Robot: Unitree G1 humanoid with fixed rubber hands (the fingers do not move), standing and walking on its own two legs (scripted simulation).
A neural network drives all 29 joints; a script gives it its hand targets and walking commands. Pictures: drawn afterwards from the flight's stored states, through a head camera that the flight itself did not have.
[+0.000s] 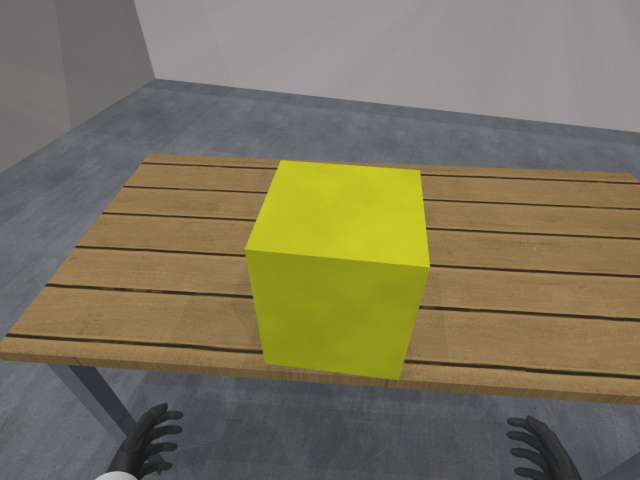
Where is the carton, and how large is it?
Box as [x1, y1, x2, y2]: [245, 160, 429, 379]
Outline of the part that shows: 281,160 245,247 245,254 265,362 398,379 429,269 419,170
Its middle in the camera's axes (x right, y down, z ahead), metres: +0.03 +0.05 +0.59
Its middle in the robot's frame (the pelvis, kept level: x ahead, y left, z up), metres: +0.42 +0.00 +0.04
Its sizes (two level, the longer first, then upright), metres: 0.210 0.200 0.250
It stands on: a table, 0.70 m high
